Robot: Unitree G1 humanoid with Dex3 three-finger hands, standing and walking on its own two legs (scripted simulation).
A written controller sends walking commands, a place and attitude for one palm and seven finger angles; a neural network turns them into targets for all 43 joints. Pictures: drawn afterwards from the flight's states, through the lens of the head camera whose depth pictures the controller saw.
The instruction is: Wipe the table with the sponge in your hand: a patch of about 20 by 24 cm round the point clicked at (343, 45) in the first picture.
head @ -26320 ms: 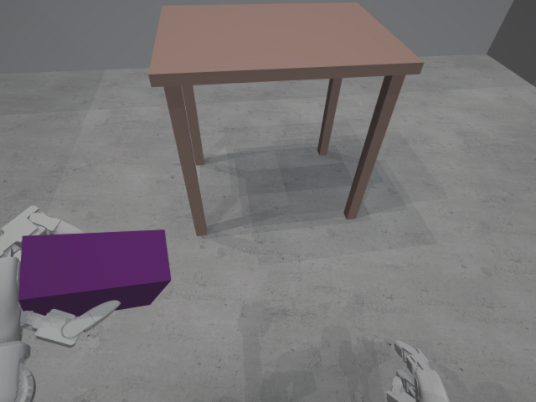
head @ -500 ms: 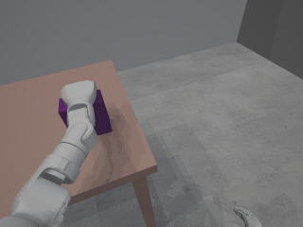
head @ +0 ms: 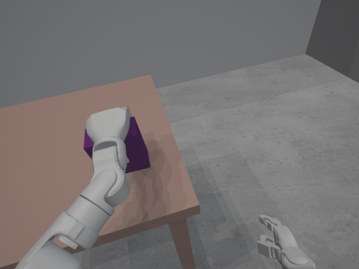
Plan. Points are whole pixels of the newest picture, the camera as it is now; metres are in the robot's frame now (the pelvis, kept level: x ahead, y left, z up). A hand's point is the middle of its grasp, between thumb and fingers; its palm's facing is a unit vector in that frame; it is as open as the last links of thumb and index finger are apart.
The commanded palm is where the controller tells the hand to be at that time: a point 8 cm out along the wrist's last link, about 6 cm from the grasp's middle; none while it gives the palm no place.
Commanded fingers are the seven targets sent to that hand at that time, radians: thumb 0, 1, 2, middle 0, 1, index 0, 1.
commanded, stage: wipe back along the third lane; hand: left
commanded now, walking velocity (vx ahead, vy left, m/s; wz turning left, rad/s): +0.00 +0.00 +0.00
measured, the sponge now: (122, 154) +0.35 +0.20 +0.08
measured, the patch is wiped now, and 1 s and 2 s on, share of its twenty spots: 0.90 0.90 0.90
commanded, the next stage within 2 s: slide back across to the middle lane in 0.72 s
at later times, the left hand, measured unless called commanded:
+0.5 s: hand (124, 155) +0.31 +0.16 +0.14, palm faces +0.16 -0.05 -0.99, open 10.1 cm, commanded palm +0.25 +0.14 +0.17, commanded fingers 0.00 0.10 1.30 -1.20 -1.60 -1.20 -1.60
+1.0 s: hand (121, 172) +0.26 +0.15 +0.15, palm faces +0.23 -0.18 -0.96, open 10.1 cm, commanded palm +0.20 +0.15 +0.18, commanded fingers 0.00 0.10 1.30 -1.20 -1.60 -1.20 -1.60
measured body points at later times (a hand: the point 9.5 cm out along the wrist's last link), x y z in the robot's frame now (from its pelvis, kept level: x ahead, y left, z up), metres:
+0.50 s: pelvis -0.02 -0.02 +0.00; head -0.04 -0.09 +0.44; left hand +0.29 +0.16 +0.19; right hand +0.21 -0.23 -0.10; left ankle -0.02 +0.11 -0.74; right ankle -0.06 -0.11 -0.74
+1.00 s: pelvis -0.02 -0.04 +0.00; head -0.06 -0.10 +0.44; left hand +0.24 +0.15 +0.20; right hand +0.22 -0.24 -0.08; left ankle -0.02 +0.11 -0.74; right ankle -0.06 -0.11 -0.74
